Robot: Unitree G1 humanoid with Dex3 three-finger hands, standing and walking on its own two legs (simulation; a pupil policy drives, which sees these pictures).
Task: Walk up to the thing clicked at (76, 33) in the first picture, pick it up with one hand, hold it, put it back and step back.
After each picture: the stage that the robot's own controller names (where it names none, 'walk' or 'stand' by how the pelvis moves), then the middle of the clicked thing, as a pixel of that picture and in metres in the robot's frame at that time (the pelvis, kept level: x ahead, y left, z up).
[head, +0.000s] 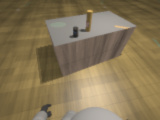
stand; (75, 32) +0.93 +0.25 -0.02
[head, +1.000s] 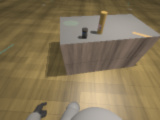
rise first; (84, 33) +0.87 +0.17 -0.01
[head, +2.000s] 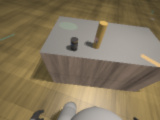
walk; (74, 44) +0.60 +0.21 +0.01
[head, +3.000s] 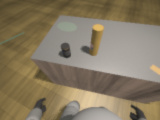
walk; (66, 50) +0.49 +0.24 +0.01
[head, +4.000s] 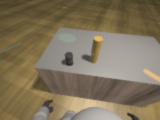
stand; (69, 59) +0.48 +0.21 -0.02
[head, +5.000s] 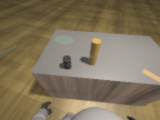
stand; (67, 62) +0.44 +0.21 -0.02
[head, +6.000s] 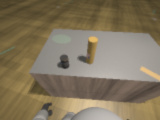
stand; (64, 61) +0.45 +0.23 -0.02
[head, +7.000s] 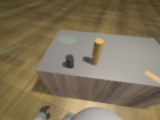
stand; (70, 61) +0.46 +0.20 -0.02
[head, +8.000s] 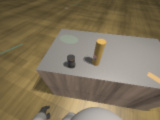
stand; (71, 61) +0.46 +0.19 -0.02
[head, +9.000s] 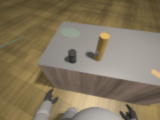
rise first; (72, 56) +0.48 +0.18 -0.02
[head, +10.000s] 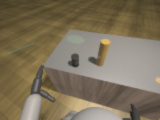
go down; (75, 60) +0.47 +0.19 -0.02
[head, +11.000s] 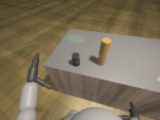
go down; (76, 59) +0.48 +0.17 -0.01
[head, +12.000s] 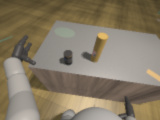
go down; (68, 58) +0.46 +0.17 +0.01
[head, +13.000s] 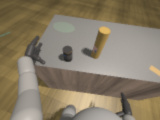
close in; (67, 54) +0.47 +0.17 +0.02
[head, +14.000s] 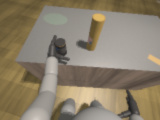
close; (61, 47) +0.48 +0.19 +0.06
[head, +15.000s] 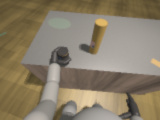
lift; (64, 56) +0.42 +0.18 +0.05
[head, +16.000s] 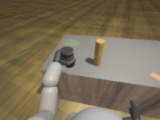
lift; (68, 57) +0.34 +0.16 +0.20
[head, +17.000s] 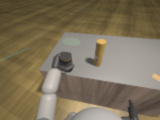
hold; (66, 62) +0.32 +0.17 +0.16
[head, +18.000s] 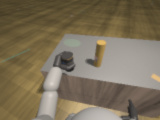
hold; (68, 62) +0.33 +0.16 +0.16
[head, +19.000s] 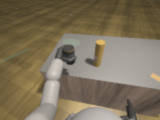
crouch; (69, 55) +0.37 +0.16 +0.18
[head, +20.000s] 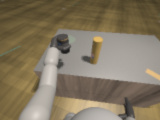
lower; (64, 44) +0.45 +0.19 +0.18
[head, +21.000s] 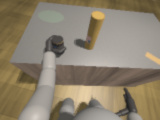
lower; (59, 45) +0.49 +0.19 +0.06
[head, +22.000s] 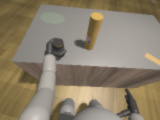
lower; (59, 48) +0.48 +0.19 +0.06
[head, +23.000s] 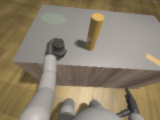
lower; (59, 48) +0.48 +0.19 +0.06
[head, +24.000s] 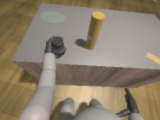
lower; (59, 46) +0.48 +0.19 +0.06
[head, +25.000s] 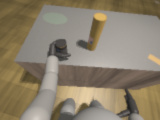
open; (62, 48) +0.47 +0.18 +0.06
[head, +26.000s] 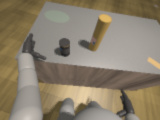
sink last; (65, 48) +0.47 +0.17 +0.05
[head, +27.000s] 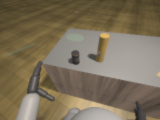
sink last; (75, 57) +0.49 +0.18 +0.03
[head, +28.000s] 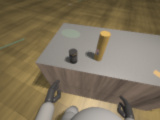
stand; (73, 56) +0.47 +0.17 +0.03
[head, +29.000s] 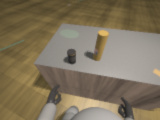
stand; (71, 56) +0.47 +0.17 +0.03
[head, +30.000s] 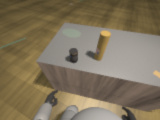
stand; (73, 55) +0.48 +0.17 +0.03
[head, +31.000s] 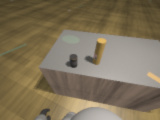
walk; (73, 61) +0.48 +0.17 -0.02
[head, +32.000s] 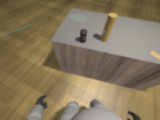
walk; (83, 36) +0.70 +0.12 +0.00
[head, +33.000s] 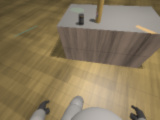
walk; (81, 19) +1.03 +0.23 +0.01
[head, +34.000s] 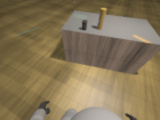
stand; (84, 25) +1.08 +0.17 -0.01
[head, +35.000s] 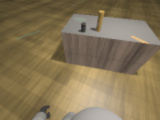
stand; (83, 27) +1.09 +0.16 -0.02
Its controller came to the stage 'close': yes
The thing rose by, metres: 0.21
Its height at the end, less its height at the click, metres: +0.00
